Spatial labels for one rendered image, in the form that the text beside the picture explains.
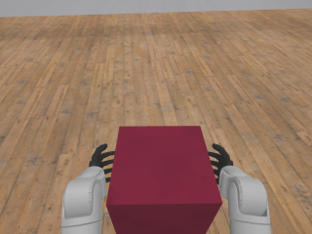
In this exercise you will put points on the left robot forearm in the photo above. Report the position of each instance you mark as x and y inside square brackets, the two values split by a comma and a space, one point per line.
[81, 210]

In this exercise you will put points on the right robot hand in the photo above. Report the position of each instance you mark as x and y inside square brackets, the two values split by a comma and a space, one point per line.
[223, 160]

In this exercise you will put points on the left robot hand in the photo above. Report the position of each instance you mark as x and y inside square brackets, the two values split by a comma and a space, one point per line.
[98, 157]

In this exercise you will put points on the carton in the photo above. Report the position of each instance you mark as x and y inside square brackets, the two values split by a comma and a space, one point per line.
[162, 181]

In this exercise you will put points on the right robot forearm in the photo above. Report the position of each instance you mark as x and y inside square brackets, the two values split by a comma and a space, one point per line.
[247, 199]

